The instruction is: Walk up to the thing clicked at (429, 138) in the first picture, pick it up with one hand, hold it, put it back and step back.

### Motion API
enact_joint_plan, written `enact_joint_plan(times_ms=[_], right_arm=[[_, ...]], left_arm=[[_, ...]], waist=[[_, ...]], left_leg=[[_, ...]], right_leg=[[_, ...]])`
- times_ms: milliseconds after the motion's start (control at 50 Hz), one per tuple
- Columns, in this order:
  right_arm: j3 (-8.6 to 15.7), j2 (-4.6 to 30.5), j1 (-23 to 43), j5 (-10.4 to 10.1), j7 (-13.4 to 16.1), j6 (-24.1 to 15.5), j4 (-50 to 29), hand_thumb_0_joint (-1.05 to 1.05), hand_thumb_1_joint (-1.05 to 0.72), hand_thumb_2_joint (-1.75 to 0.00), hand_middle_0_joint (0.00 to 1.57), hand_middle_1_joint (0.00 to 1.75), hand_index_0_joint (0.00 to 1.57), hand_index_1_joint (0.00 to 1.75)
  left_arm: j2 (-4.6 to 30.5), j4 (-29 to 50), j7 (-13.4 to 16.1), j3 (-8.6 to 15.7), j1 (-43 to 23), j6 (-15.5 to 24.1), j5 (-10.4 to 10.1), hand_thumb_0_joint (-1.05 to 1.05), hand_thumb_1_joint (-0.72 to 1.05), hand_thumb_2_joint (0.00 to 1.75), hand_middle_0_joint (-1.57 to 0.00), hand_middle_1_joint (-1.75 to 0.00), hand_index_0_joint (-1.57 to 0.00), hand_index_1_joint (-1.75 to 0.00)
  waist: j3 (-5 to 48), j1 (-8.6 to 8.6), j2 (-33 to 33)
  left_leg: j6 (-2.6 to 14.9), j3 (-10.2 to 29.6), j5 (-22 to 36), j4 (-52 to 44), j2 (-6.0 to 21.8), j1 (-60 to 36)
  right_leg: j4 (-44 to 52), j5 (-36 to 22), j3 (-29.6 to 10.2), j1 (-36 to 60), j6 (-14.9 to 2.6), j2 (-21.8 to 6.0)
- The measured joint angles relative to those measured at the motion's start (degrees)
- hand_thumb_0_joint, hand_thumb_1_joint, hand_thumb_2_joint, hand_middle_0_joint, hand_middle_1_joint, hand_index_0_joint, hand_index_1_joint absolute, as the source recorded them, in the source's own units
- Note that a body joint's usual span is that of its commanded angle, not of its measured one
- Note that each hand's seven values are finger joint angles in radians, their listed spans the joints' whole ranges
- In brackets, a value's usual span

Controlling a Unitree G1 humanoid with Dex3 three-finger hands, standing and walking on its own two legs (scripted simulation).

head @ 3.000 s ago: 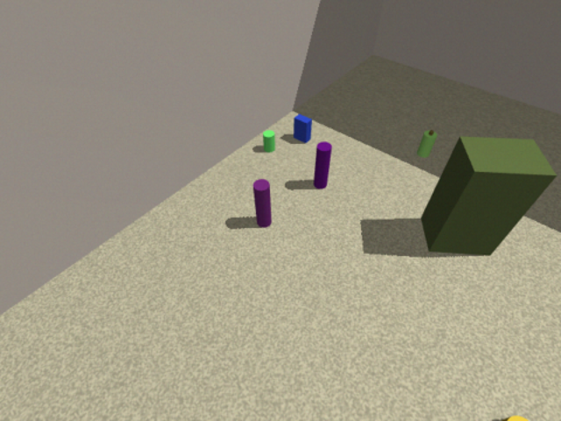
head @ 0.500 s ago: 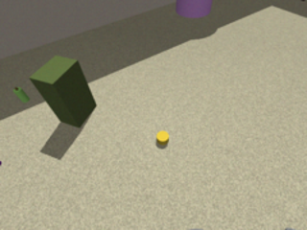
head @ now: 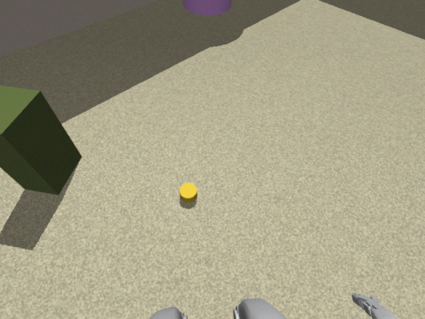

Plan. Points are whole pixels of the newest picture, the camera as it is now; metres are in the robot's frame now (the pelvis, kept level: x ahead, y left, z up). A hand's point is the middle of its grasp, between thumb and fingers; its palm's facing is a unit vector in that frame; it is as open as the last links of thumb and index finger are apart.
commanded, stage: walk up
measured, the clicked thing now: out of the picture +1.00 +1.44 -0.67
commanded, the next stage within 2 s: stand in 1.14 s
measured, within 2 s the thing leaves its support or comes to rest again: neither
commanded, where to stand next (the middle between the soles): +0.07 +0.00 m, yaw -9 degrees
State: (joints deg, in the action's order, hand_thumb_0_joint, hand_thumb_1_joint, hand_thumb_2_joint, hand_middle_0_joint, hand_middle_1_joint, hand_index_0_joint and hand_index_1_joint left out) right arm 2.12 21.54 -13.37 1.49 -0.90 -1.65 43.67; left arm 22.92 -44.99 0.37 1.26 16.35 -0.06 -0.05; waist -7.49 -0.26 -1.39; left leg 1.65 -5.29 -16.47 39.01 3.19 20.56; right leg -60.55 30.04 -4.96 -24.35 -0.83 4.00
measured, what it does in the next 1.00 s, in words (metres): steps on the spot: right foot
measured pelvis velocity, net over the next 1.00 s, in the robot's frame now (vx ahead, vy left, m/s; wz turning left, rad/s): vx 0.00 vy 0.01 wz -0.20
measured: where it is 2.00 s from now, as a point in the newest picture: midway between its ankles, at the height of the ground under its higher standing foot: outside the picture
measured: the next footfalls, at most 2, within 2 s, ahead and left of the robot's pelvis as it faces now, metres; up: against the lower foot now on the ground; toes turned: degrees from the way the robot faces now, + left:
right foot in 0.18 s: +0.05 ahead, -0.14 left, +0.00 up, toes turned -3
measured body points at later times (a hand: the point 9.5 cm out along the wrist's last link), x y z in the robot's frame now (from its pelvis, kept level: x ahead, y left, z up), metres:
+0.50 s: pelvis +0.00 -0.01 -0.01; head +0.04 -0.03 +0.44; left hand +0.13 +0.29 -0.11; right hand +0.05 -0.32 -0.14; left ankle +0.04 +0.14 -0.72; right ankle +0.01 -0.14 -0.72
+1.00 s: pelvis +0.00 +0.01 +0.01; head +0.02 -0.01 +0.46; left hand +0.13 +0.29 -0.11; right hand +0.02 -0.32 -0.12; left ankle +0.04 +0.14 -0.72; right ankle +0.01 -0.14 -0.72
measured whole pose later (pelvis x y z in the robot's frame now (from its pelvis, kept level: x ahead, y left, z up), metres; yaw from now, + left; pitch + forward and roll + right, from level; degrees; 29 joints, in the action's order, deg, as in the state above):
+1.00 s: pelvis +0.00 +0.01 +0.01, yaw -11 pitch -2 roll +1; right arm 0.9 22.5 -6.3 0.3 -1.4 0.3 61.5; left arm 20.8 -62.3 -0.4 0.2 8.1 0.9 0.2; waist -3.7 -0.2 0.7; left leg -1.5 -5.6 -15.9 30.9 4.1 12.9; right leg -31.7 13.7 -8.8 -16.2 1.9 1.4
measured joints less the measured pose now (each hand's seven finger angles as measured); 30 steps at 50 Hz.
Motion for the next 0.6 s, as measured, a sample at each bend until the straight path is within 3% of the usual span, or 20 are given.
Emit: enact_joint_plan(times_ms=[140, 180, 220, 300, 420, 480, 600], right_arm=[[-0.1, 2.2, 0.2, 0.2, -0.5, 1.0, -1.1, 0.01, -0.9, -0.9, 0.21, 0.3, 0.21, 0.3], [0.1, 3.0, 0.2, 0.0, -0.6, 2.0, -0.9, 0.01, -0.9, -0.9, 0.21, 0.3, 0.21, 0.3], [0.7, 3.7, 0.5, -0.3, -0.3, 3.0, 0.2, 0.01, -0.9, -0.9, 0.21, 0.3, 0.21, 0.3], [0.3, 2.8, 1.3, -0.9, 0.1, 4.4, 2.7, 0.01, -0.91, -0.9, 0.2, 0.3, 0.2, 0.3], [-0.1, 2.5, 2.5, -1.6, 0.2, 2.7, 4.8, 0.01, -0.91, -0.9, 0.2, 0.3, 0.2, 0.3], [-0.6, 0.7, 2.9, -1.2, 0.3, 1.7, 6.9, 0.01, -0.91, -0.9, 0.2, 0.3, 0.2, 0.3], [-2.0, -0.6, 3.0, -1.4, -0.3, 2.2, 10.8, 0.01, -0.91, -0.9, 0.21, 0.3, 0.21, 0.3]], left_arm=[[0.7, -1.0, -0.7, 0.7, -1.0, 1.5, 0.1, 0.0, 0.9, 0.9, -0.21, -0.3, -0.21, -0.3], [0.9, -1.7, -0.5, 1.1, -0.7, 2.0, 0.4, 0.0, 0.9, 0.9, -0.21, -0.3, -0.21, -0.3], [0.0, -2.7, 0.1, 1.4, -1.1, 2.2, 1.1, 0.0, 0.9, 0.9, -0.21, -0.3, -0.21, -0.3], [-0.2, -3.3, 0.5, 0.7, -0.2, 2.6, 1.4, 0.0, 0.9, 0.9, -0.21, -0.3, -0.21, -0.3], [-1.1, -4.2, 0.7, -0.3, -1.9, 2.6, 1.0, 0.0, 0.9, 0.9, -0.21, -0.3, -0.21, -0.3], [-0.8, -5.1, 0.7, -0.2, -4.3, 1.7, 0.3, 0.0, 0.9, 0.9, -0.21, -0.3, -0.21, -0.3], [-1.1, -8.2, 0.2, -0.7, -6.1, 2.2, 0.3, 0.0, 0.9, 0.9, -0.21, -0.3, -0.21, -0.3]], waist=[[0.7, -1.07, 1.0], [1.2, -1.01, 1.9], [0.9, -1.2, 5.1], [2.1, 0.53, 4.2], [1.2, 0.42, 4.6], [0.4, 0.6, 1.7], [2.9, -0.21, 1.5]], left_leg=[[-0.86, -1.6, -1.3, 1.4, 2.6, 0.4], [-1.48, -1.8, -3.3, 4.9, 3.7, 1.6], [-1.2, 0.3, -5.3, 8.8, 5.8, 2.7], [-0.8, 3.5, -13.8, 14.5, 1.9, 3.9], [-0.69, 4.2, -7.3, 5.2, 1.0, -0.1], [-3.46, 2.4, -4.1, 2.4, -0.7, -1.8], [-3.58, 2.4, -4.1, 1.7, 1.0, -2.8]], right_leg=[[13.3, -5.8, 3.5, 2.5, 0.39, -3.7], [19.3, -9.4, 4.5, 5.2, 0.4, -3.3], [19.0, -9.2, 5.8, 6.0, 0.29, -1.1], [16.5, -8.1, 2.7, 4.2, -0.33, -1.7], [15.9, -8.7, 0.6, 2.3, 0.92, -2.3], [14.8, -8.6, -1.4, 1.9, 1.6, -3.9], [19.0, -10.9, -1.3, 4.2, 1.84, -2.5]])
